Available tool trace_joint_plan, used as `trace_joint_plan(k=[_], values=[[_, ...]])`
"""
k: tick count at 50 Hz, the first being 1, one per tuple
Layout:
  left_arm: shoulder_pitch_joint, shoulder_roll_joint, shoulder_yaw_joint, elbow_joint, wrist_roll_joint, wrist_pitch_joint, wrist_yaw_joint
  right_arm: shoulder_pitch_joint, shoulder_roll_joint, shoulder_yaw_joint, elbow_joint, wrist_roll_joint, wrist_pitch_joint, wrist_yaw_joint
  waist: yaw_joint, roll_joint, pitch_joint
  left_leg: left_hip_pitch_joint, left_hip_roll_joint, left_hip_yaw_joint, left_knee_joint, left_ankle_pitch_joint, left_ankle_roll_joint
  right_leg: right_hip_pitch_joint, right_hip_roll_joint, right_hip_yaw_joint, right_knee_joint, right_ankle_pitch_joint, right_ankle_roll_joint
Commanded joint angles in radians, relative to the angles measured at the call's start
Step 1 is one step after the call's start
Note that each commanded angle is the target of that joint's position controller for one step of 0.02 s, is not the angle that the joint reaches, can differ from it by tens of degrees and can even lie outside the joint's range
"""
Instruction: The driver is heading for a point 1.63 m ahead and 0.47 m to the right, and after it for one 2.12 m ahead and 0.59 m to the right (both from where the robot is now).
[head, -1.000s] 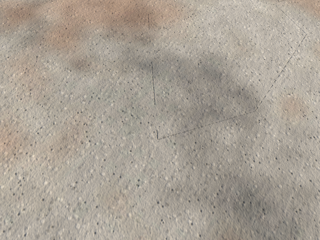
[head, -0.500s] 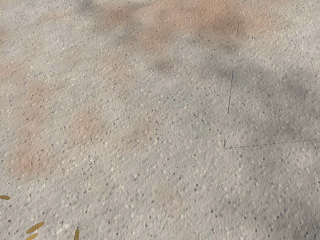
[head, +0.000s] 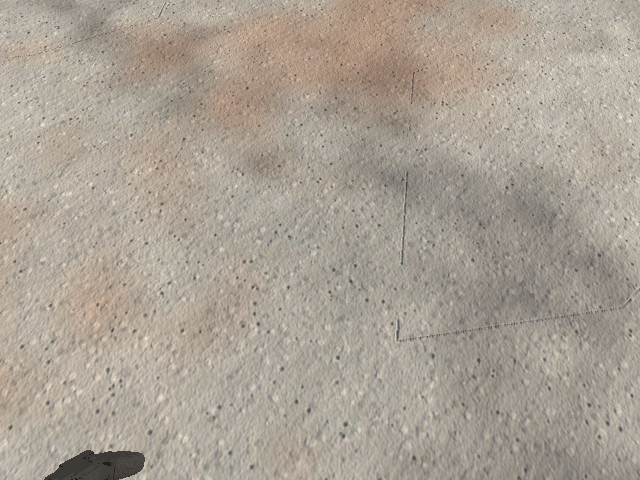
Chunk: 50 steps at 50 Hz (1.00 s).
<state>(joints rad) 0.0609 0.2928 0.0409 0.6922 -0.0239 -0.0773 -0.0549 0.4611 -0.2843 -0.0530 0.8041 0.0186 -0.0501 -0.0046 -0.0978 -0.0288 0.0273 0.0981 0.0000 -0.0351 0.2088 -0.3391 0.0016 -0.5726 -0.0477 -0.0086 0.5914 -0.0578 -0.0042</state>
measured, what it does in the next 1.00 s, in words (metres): walks ahead, turning right: right foot, then left foot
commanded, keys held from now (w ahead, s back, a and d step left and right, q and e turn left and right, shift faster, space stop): w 0.44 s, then w+e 0.56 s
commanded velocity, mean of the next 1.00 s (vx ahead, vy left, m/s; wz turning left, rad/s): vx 0.49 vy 0.00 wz -0.20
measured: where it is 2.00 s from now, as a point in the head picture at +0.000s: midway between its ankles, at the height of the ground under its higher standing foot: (409, 239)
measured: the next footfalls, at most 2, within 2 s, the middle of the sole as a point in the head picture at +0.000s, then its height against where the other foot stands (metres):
right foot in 0.06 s outside the picture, level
left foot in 0.62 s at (250, 463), level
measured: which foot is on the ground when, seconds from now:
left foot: down 0.00-0.08, up 0.10-0.60, down 0.62-1.00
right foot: up 0.00-0.04, down 0.06-0.62, up 0.64-1.00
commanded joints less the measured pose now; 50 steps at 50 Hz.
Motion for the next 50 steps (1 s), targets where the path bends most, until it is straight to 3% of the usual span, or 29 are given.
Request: trace_joint_plan(k=[1, 3, 4, 5, 6, 7, 8, 9, 10, 11, 13, 16, 20, 23, 25, 28, 29, 30, 31, 32, 33, 34, 35, 36, 37, 39, 42, 46, 50], values=[[-0.068, 0.104, 0.026, -0.090, -0.002, -0.020, -0.001, -0.038, -0.197, -0.051, -0.051, 0.005, -0.009, -0.005, 0.066, 0.155, 0.072, -0.105, 0.262, -0.119, -0.017, 0.407, 0.156, 0.091, 0.025, -0.016, -0.047, -0.022, -0.042], [0.154, 0.163, 0.060, -0.028, 0.003, -0.014, 0.017, -0.037, -0.180, -0.043, -0.049, -0.003, 0.000, -0.009, 0.183, 0.134, -0.087, -0.145, 0.190, -0.038, 0.281, 0.732, 0.110, 0.406, 0.074, -0.057, -0.066, -0.042, -0.094], [0.334, 0.219, 0.076, 0.004, 0.008, -0.009, 0.028, -0.023, -0.132, -0.022, -0.070, -0.025, 0.002, -0.013, 0.252, 0.040, -0.241, -0.334, 0.139, -0.007, 0.589, 0.526, 0.072, 0.705, -0.081, 0.120, -0.041, -0.087, -0.150], [0.392, 0.306, 0.088, 0.026, 0.027, -0.009, 0.020, 0.099, -0.001, 0.013, -0.097, -0.007, -0.015, -0.011, 0.175, -0.294, -0.383, -0.669, -0.055, -0.013, 0.953, -0.152, 0.005, 0.954, -0.320, 0.660, -0.217, -0.432, -0.300], [0.361, 0.205, 0.060, 0.019, 0.014, -0.015, 0.017, 0.031, -0.107, -0.008, -0.082, 0.015, -0.033, -0.007, 0.205, -0.213, -0.323, -0.777, -0.026, -0.129, 1.077, -0.219, 0.012, 0.893, -0.321, 0.788, -0.345, -0.574, -0.280], [0.290, 0.167, 0.047, 0.017, 0.012, -0.016, 0.022, -0.067, -0.158, -0.025, -0.107, 0.036, -0.040, 0.001, 0.191, -0.148, -0.173, -0.847, 0.027, -0.096, 1.099, -0.140, 0.026, 0.774, -0.304, 0.638, -0.347, -0.518, -0.242], [0.234, 0.154, 0.042, 0.009, 0.018, -0.015, 0.024, -0.119, -0.151, -0.019, -0.116, 0.027, -0.046, -0.001, 0.165, -0.051, -0.103, -0.819, 0.076, -0.065, 1.062, -0.053, 0.034, 0.650, -0.267, 0.519, -0.349, -0.378, -0.227], [0.193, 0.134, 0.038, 0.007, 0.028, -0.015, 0.022, -0.145, -0.138, -0.021, -0.117, 0.007, -0.047, -0.002, 0.139, -0.022, -0.059, -0.788, 0.107, -0.057, 1.005, 0.008, 0.032, 0.547, -0.224, 0.429, -0.364, -0.263, -0.222], [0.167, 0.112, 0.031, 0.004, 0.040, -0.019, 0.022, -0.128, -0.127, -0.023, -0.109, 0.002, -0.040, 0.000, 0.106, -0.047, -0.055, -0.730, 0.133, -0.065, 0.975, 0.053, 0.033, 0.482, -0.192, 0.365, -0.388, -0.198, -0.218], [0.155, 0.104, 0.030, 0.006, 0.039, -0.024, 0.022, -0.109, -0.110, -0.021, -0.099, 0.003, -0.031, 0.001, 0.091, -0.062, -0.057, -0.696, 0.139, -0.061, 0.953, 0.073, 0.027, 0.446, -0.178, 0.329, -0.416, -0.165, -0.226], [0.158, 0.105, 0.031, 0.023, 0.026, -0.038, 0.024, -0.110, -0.087, -0.017, -0.095, -0.003, -0.013, -0.001, 0.076, -0.051, -0.033, -0.694, 0.147, -0.046, 0.904, 0.096, 0.009, 0.394, -0.169, 0.265, -0.458, -0.108, -0.245], [0.188, 0.127, 0.036, 0.049, 0.022, -0.039, 0.033, -0.216, -0.079, -0.012, -0.131, -0.018, -0.012, -0.004, 0.095, -0.019, 0.024, -0.781, 0.156, -0.039, 0.756, 0.226, -0.022, 0.398, -0.162, 0.201, -0.497, -0.043, -0.252], [0.241, 0.151, 0.039, 0.075, 0.013, -0.025, 0.044, -0.355, -0.046, 0.003, -0.163, -0.013, -0.034, 0.012, 0.149, -0.009, 0.047, -0.740, 0.120, 0.005, 0.489, 0.427, -0.025, 0.422, -0.122, 0.098, -0.494, 0.033, -0.211], [0.317, 0.166, 0.041, 0.110, 0.004, -0.011, 0.047, -0.457, -0.043, 0.008, -0.197, -0.005, -0.044, 0.029, 0.191, 0.001, 0.066, -0.722, 0.093, 0.018, 0.383, 0.455, -0.019, 0.480, -0.147, 0.103, -0.466, 0.041, -0.210], [0.346, 0.171, 0.043, 0.128, -0.001, 0.005, 0.050, -0.501, -0.054, 0.004, -0.222, -0.003, -0.051, 0.041, 0.191, -0.004, 0.074, -0.738, 0.077, 0.004, 0.330, 0.406, -0.006, 0.551, -0.175, 0.135, -0.420, 0.076, -0.203], [0.337, 0.194, 0.053, 0.134, -0.002, 0.022, 0.060, -0.453, -0.094, -0.010, -0.220, -0.004, -0.061, 0.048, 0.140, -0.039, 0.035, -0.638, 0.047, 0.003, 0.278, 0.298, 0.022, 0.614, -0.201, 0.180, -0.323, 0.195, -0.175], [0.315, 0.200, 0.054, 0.131, -0.001, 0.026, 0.061, -0.374, -0.118, -0.023, -0.201, -0.005, -0.063, 0.044, 0.088, -0.049, -0.013, -0.511, 0.021, 0.027, 0.251, 0.277, 0.042, 0.602, -0.178, 0.166, -0.231, 0.330, -0.159], [0.311, 0.175, 0.043, 0.127, 0.008, 0.027, 0.061, -0.228, -0.165, -0.047, -0.163, -0.008, -0.064, 0.034, 0.015, -0.037, -0.122, -0.277, 0.027, 0.033, 0.250, 0.299, 0.074, 0.532, -0.120, 0.129, -0.052, 0.376, -0.127], [0.308, 0.103, 0.016, 0.092, 0.034, 0.024, 0.060, -0.045, -0.238, -0.067, -0.141, -0.026, -0.059, 0.020, -0.051, 0.063, -0.303, 0.044, 0.216, -0.152, 0.307, 0.308, 0.136, 0.331, -0.047, 0.088, 0.259, 0.126, -0.086], [0.458, -0.010, -0.015, 0.076, 0.011, 0.004, 0.055, -0.017, -0.298, -0.078, -0.122, -0.036, -0.050, 0.024, 0.030, 0.345, -0.438, 0.339, 0.441, -0.607, 0.201, 0.105, 0.284, -0.038, 0.107, 0.067, 0.581, -0.507, -0.026], [0.401, 0.112, 0.012, 0.096, -0.017, -0.004, 0.054, -0.027, -0.183, -0.054, -0.132, -0.029, -0.048, 0.024, -0.015, 0.241, -0.387, 0.283, 0.416, -0.652, 0.119, -0.033, 0.262, -0.136, 0.058, 0.165, 0.690, -0.514, -0.024], [0.303, 0.162, 0.030, 0.069, -0.032, -0.005, 0.055, -0.089, -0.136, -0.038, -0.132, -0.023, -0.048, 0.019, -0.014, 0.183, -0.231, 0.161, 0.384, -0.478, 0.104, -0.007, 0.218, -0.185, 0.015, 0.145, 0.705, -0.426, -0.026], [0.255, 0.149, 0.030, 0.058, -0.022, -0.003, 0.059, -0.150, -0.115, -0.030, -0.131, -0.024, -0.048, 0.018, 0.014, 0.119, -0.155, 0.032, 0.343, -0.364, 0.079, 0.090, 0.197, -0.157, -0.028, 0.122, 0.676, -0.345, -0.020], [0.233, 0.136, 0.034, 0.053, -0.008, 0.003, 0.059, -0.195, -0.090, -0.024, -0.126, -0.026, -0.050, 0.020, 0.041, 0.116, -0.093, -0.072, 0.307, -0.275, 0.045, 0.165, 0.188, -0.129, -0.053, 0.121, 0.627, -0.291, -0.014], [0.254, 0.118, 0.036, 0.057, -0.009, 0.016, 0.056, -0.223, -0.077, -0.021, -0.122, -0.033, -0.057, 0.020, 0.072, 0.134, -0.068, -0.146, 0.281, -0.201, 0.008, 0.207, 0.178, -0.071, -0.076, 0.126, 0.601, -0.251, -0.009], [0.268, 0.074, 0.032, 0.055, -0.012, 0.040, 0.054, -0.249, -0.078, -0.027, -0.108, -0.031, -0.071, 0.019, 0.098, 0.128, -0.039, -0.219, 0.273, -0.112, -0.046, 0.279, 0.190, -0.036, -0.086, 0.112, 0.575, -0.225, 0.003], [0.213, 0.056, 0.030, 0.021, -0.002, 0.058, 0.055, -0.254, -0.108, -0.041, -0.081, -0.030, -0.078, 0.013, 0.106, 0.099, 0.011, -0.237, 0.276, -0.005, -0.085, 0.356, 0.199, -0.095, -0.097, 0.117, 0.475, -0.135, 0.021], [0.104, 0.037, 0.020, -0.014, 0.001, 0.046, 0.028, -0.239, -0.143, -0.052, -0.061, -0.028, -0.065, 0.001, 0.071, 0.079, 0.037, -0.206, 0.245, 0.134, -0.094, 0.388, 0.174, -0.075, -0.082, 0.065, 0.232, 0.067, 0.013], [-0.018, 0.038, 0.017, -0.070, 0.001, 0.044, 0.006, -0.182, -0.178, -0.065, -0.031, -0.009, -0.043, -0.004, 0.030, 0.065, 0.071, -0.101, 0.280, 0.191, -0.073, 0.404, 0.156, -0.087, -0.067, 0.010, 0.092, 0.067, -0.020]])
